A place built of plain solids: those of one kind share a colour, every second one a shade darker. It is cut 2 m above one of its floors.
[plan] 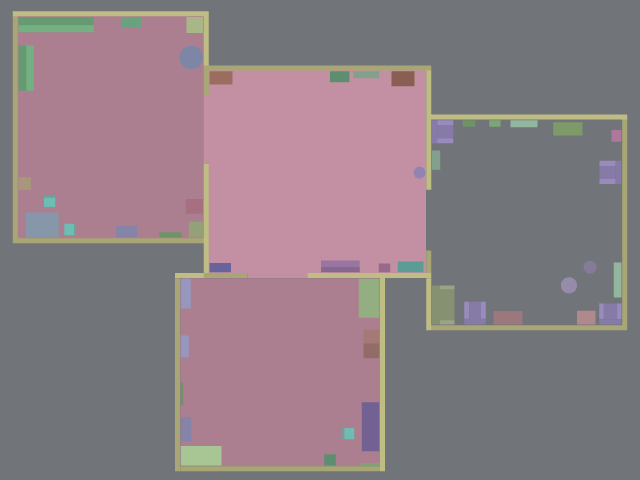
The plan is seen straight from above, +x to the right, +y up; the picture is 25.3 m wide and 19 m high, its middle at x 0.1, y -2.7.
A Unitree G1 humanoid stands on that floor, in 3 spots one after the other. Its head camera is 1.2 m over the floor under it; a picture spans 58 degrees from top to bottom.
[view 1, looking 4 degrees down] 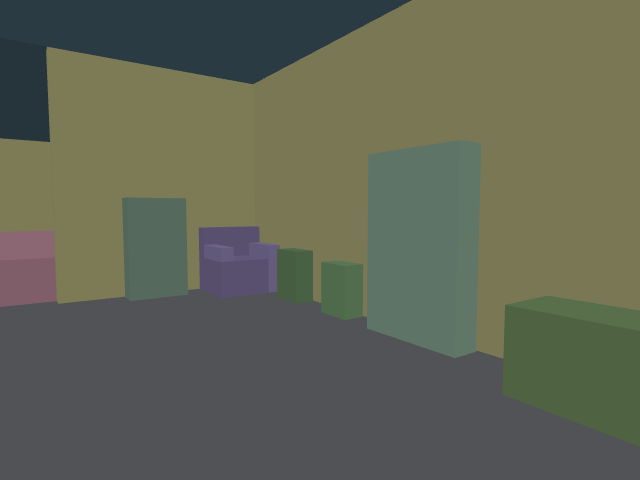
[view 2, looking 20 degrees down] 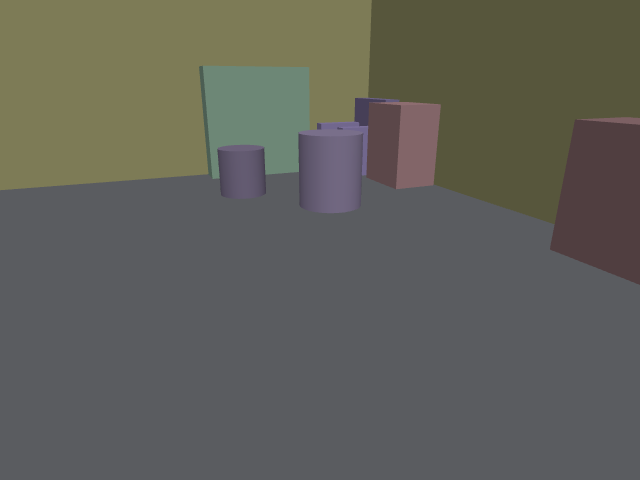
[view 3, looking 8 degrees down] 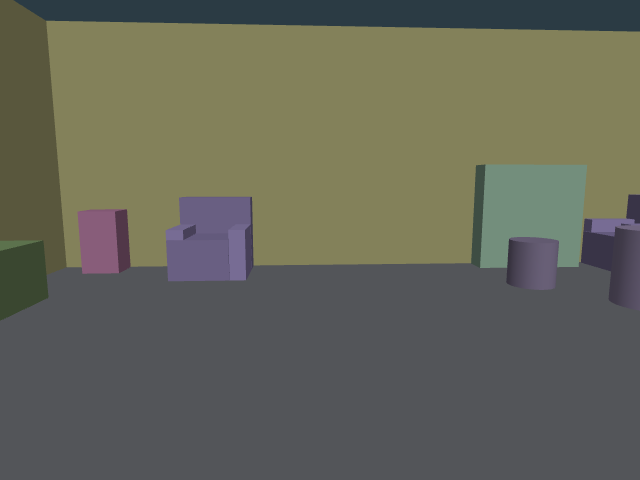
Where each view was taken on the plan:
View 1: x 10.90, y -1.10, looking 145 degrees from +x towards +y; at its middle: wall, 5.55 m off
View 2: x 5.96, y -2.69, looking -23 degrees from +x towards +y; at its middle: ground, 3.51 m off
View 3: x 6.05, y -1.10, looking -3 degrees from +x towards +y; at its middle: wall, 6.08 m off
